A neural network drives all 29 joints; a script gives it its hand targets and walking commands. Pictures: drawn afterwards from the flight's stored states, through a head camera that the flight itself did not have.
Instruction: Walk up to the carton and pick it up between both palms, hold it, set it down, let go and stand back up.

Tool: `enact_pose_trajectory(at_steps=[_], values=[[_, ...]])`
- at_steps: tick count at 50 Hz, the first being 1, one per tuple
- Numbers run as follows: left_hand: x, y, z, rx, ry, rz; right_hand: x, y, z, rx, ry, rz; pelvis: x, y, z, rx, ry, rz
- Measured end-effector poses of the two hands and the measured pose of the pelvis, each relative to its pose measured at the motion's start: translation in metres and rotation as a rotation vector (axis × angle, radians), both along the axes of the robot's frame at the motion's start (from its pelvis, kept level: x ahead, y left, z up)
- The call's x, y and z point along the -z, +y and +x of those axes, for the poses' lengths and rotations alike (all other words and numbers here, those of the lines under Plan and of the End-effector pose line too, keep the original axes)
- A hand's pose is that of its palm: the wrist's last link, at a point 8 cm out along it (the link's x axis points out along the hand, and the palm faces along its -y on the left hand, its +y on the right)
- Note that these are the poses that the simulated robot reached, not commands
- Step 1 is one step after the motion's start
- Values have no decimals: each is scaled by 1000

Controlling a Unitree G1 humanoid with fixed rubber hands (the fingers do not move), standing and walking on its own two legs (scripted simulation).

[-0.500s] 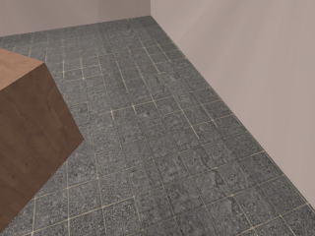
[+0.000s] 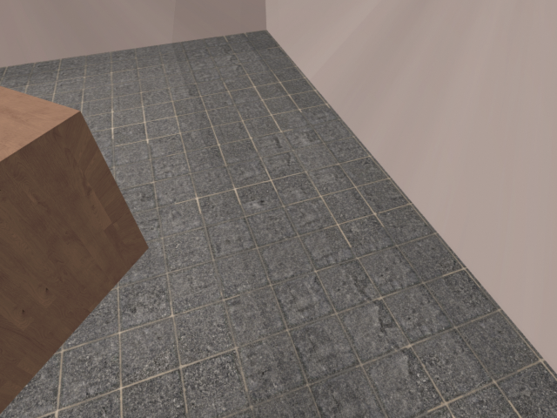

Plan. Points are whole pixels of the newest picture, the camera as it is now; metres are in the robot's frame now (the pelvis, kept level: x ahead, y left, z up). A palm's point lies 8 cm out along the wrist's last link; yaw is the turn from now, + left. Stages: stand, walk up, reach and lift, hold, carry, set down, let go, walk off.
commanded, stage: stand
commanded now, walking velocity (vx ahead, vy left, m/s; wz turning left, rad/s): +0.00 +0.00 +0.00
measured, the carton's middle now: out of the picture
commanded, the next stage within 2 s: walk up in 0.52 s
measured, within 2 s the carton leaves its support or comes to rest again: neither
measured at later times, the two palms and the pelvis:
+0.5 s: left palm out of the picture -0.04 +0.19 -0.15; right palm out of the picture -0.03 -0.19 -0.15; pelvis +0.00 +0.00 +0.00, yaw +0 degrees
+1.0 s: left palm out of the picture -0.03 +0.31 -0.17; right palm out of the picture +0.12 -0.21 -0.12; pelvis +0.02 +0.06 -0.02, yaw +18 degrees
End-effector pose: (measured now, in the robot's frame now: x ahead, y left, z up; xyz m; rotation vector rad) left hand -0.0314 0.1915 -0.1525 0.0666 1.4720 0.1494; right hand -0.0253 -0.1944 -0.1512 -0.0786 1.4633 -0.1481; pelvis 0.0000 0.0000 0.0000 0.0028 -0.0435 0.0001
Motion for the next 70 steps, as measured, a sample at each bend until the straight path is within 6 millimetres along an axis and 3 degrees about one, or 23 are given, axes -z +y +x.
enact_pose_trajectory(at_steps=[35,38,41,44,48,53,55,58,65,67,70], values=[[-1,-5,-5,-1,3,-5,0,0,-7,5,5,10,0,-3,-1,0,6,-1],[0,6,0,-36,-62,34,1,-9,-1,-44,10,6,4,0,-3,-71,16,-20],[-1,29,2,-107,-138,105,-3,-25,23,-148,13,-38,6,8,-4,-153,8,-38],[0,56,3,-149,-178,146,-12,-37,59,-226,-33,-93,8,20,0,-214,-10,-41],[8,98,4,-179,-197,172,-26,-32,118,-322,-114,-154,13,43,13,-285,-28,-36],[35,159,11,-187,-181,175,-25,5,188,-413,-254,-219,39,91,38,-354,-35,-17],[39,180,23,-188,-192,163,-20,25,202,-403,-282,-218,45,102,45,-380,-32,2],[24,201,56,-190,-280,169,-17,54,211,-424,-260,-190,38,114,59,-407,-26,18],[-23,220,124,-227,-459,226,-2,113,238,-535,-185,-52,25,139,104,-488,-12,-1],[-24,224,130,-268,-499,269,11,126,258,-592,-164,-24,33,146,121,-534,-4,0],[-22,224,116,-389,-464,307,19,154,300,-696,-158,-2,35,162,140,-601,-8,-17]])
